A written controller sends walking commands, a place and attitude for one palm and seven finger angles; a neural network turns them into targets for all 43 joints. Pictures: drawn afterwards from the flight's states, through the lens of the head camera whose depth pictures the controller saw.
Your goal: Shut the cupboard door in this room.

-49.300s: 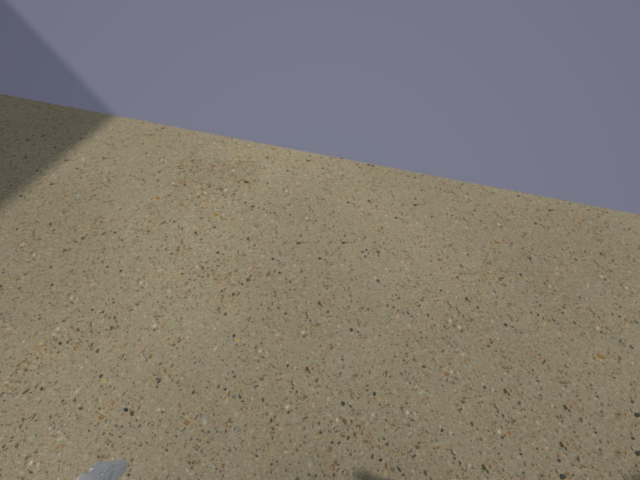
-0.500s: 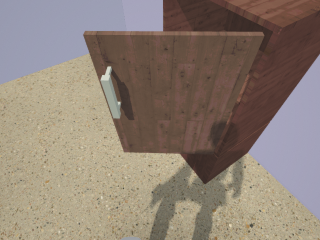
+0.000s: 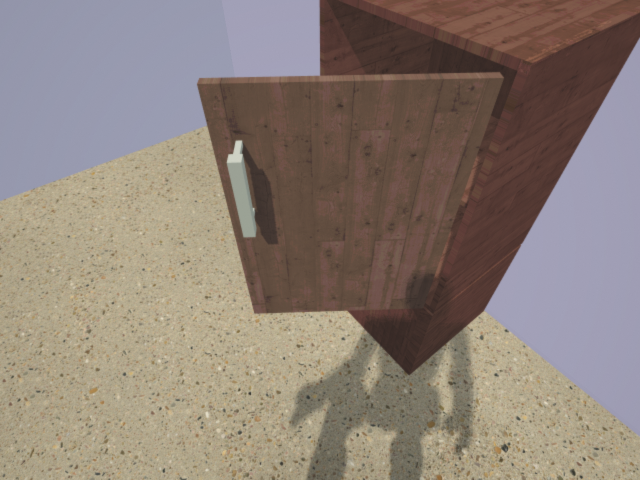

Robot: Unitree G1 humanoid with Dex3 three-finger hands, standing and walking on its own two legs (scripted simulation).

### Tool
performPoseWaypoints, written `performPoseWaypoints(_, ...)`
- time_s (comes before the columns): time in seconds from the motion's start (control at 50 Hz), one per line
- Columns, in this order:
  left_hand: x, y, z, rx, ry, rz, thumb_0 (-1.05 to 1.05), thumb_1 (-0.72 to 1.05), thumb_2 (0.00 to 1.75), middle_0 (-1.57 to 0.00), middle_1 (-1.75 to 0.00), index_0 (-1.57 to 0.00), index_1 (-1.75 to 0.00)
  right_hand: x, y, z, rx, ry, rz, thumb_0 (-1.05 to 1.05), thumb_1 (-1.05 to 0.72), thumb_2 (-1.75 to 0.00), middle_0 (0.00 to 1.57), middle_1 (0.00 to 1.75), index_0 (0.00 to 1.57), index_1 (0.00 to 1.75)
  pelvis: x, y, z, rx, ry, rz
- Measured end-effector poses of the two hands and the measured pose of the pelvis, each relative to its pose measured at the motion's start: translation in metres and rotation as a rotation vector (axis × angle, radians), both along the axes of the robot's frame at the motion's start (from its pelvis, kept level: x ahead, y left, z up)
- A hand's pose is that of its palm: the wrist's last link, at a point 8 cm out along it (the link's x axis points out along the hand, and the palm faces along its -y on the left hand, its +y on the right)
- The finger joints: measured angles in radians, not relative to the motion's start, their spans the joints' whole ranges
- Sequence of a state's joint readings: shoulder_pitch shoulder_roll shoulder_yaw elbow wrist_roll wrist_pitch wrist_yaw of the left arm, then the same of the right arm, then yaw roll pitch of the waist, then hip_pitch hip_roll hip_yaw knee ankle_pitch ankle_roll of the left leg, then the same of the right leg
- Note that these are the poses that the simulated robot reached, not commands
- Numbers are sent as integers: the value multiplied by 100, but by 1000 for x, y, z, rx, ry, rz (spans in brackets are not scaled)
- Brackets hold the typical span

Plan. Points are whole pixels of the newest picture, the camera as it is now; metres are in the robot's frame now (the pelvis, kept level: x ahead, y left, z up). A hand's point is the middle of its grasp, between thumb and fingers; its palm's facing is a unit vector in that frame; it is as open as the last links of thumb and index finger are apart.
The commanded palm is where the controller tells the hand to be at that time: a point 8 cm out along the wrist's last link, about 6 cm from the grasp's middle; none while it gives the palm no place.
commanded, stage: come to a stop and stand still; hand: left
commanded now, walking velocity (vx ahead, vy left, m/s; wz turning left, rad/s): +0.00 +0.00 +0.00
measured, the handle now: (244, 190) +0.53 +0.15 +0.06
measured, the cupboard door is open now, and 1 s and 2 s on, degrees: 54 54 54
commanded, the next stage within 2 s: look again from close up in 0.06 s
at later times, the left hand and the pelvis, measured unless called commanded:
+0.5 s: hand out of the picture +0.04 +0.17 -0.17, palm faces +0.01 -0.98 -0.19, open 7.3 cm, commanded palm none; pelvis +0.03 -0.01 +0.00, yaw +0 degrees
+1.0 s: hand (203, 394) +0.22 +0.16 +0.01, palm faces +0.12 -0.99 -0.05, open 6.9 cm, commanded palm +0.15 +0.22 -0.05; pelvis +0.02 -0.04 -0.05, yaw +2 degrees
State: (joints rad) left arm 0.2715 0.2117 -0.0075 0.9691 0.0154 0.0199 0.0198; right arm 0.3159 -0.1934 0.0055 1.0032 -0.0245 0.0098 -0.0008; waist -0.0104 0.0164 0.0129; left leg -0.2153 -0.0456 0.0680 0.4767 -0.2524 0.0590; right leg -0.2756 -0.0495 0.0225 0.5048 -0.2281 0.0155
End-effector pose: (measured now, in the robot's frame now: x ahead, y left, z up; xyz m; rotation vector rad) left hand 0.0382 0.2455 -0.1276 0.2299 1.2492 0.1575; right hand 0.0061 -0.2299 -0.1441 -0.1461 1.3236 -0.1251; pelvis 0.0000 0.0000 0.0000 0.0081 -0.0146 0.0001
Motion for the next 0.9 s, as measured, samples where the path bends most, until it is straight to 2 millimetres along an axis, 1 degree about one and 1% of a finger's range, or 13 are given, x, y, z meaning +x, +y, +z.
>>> performPoseWaypoints(0.06,-13,0,-2,-4,42,14,0,91,90,-20,-30,-20,-30,-9,0,-1,-2,35,-2,0,-92,-89,20,30,21,30,1,1,0,2,3,1)
performPoseWaypoints(0.12,-25,-3,-5,-14,85,25,0,91,90,-20,-30,-20,-30,-11,0,0,-5,57,-6,0,-91,-89,20,30,20,30,4,1,0,2,6,-1)
performPoseWaypoints(0.2,-34,-10,-9,-33,132,36,0,91,90,-20,-30,-20,-30,-5,-1,1,-11,62,-7,0,-91,-89,20,30,20,30,10,0,1,1,7,-3)
performPoseWaypoints(0.26,-34,-17,-11,-48,150,41,1,91,90,-20,-30,-20,-30,5,-2,2,-16,52,-5,0,-91,-89,20,30,20,30,14,-2,1,0,6,-4)
performPoseWaypoints(0.34,-28,-25,-14,-67,151,43,1,91,90,-20,-30,-20,-30,23,-3,3,-20,28,2,0,-91,-89,20,30,20,30,20,-4,2,-1,4,-5)
performPoseWaypoints(0.42,-14,-30,-16,-77,131,41,0,91,90,-20,-30,-20,-30,41,-3,4,-22,-3,10,0,-91,-89,20,30,20,30,26,-6,2,-3,3,-5)
performPoseWaypoints(0.54,8,-29,-16,-69,89,35,1,91,90,-20,-30,-20,-30,62,-8,7,-35,-37,15,0,-92,-89,20,30,20,30,34,-9,2,-4,0,-4)
performPoseWaypoints(0.64,24,-25,-14,-55,56,31,1,91,90,-20,-30,-20,-30,71,-12,8,-39,-46,20,0,-91,-89,20,30,20,30,39,-11,2,-5,0,-1)
performPoseWaypoints(0.76,37,-18,-11,-28,28,25,0,91,90,-20,-30,-20,-30,73,-17,8,-45,-41,18,0,-91,-89,20,30,20,30,41,-13,2,-8,2,2)
performPoseWaypoints(0.78,48,-12,-5,-29,-38,93,1,91,90,-20,-30,-21,-30,75,-19,9,-59,-77,19,0,-91,-89,20,30,20,30,39,-14,0,-11,-4,9)
performPoseWaypoints(0.8,66,-6,9,-2,-177,114,1,91,90,-20,-30,-21,-30,79,-22,12,-80,-147,12,0,-91,-89,21,30,21,30,36,-15,-3,-9,-6,17)
performPoseWaypoints(0.84,102,-3,51,36,-485,118,2,91,90,-20,-31,-21,-31,91,-28,16,-94,-301,3,1,-91,-89,21,30,21,30,35,-18,-11,8,-8,33)
performPoseWaypoints(0.9,145,-13,110,18,-890,94,2,91,90,-22,-33,-23,-33,116,-36,19,-71,-487,36,1,-91,-89,20,30,20,30,34,-23,-23,29,30,63)
